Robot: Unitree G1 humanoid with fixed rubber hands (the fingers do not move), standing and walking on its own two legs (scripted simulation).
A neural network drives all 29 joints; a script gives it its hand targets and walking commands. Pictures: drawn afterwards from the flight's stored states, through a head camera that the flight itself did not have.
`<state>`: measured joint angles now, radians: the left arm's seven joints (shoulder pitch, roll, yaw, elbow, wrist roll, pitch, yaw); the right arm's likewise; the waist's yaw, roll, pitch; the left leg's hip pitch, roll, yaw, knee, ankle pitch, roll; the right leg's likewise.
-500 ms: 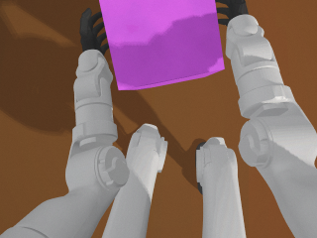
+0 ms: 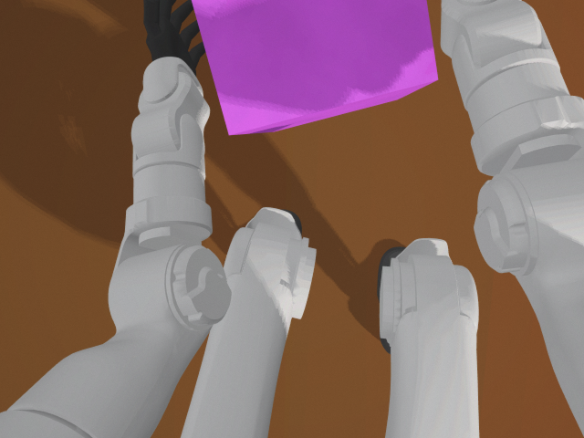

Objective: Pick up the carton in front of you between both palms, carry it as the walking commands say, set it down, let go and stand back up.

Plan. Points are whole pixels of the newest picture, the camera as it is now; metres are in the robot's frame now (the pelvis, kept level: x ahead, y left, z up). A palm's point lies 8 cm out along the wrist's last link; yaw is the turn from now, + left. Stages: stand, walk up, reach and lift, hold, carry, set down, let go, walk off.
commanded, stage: set down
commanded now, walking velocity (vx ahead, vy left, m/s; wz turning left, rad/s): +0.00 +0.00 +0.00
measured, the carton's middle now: (314, 34) +0.53 +0.09 -0.25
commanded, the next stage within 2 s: none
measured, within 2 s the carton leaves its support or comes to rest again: rests again in 0.22 s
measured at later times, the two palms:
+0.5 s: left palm (182, 68) +0.47 +0.23 -0.18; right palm out of the picture +0.56 -0.07 -0.19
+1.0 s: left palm (182, 76) +0.46 +0.23 -0.19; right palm out of the picture +0.57 -0.07 -0.20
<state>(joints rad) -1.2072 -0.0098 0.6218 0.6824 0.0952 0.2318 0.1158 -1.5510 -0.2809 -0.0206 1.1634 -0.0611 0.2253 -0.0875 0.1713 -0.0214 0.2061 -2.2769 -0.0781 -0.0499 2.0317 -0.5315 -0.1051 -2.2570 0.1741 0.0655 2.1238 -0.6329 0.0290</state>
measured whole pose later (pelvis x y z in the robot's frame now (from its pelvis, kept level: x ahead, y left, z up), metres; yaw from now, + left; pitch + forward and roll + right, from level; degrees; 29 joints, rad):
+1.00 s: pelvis -0.01 -0.01 -0.02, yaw +1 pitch +39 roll +6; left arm -1.33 0.11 0.62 1.04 0.10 0.09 0.05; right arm -1.59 -0.36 0.01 1.23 -0.05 0.14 -0.01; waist 0.18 0.01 0.34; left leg -2.26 -0.04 -0.02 2.10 -0.52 -0.10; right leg -2.26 0.10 0.03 2.21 -0.63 -0.02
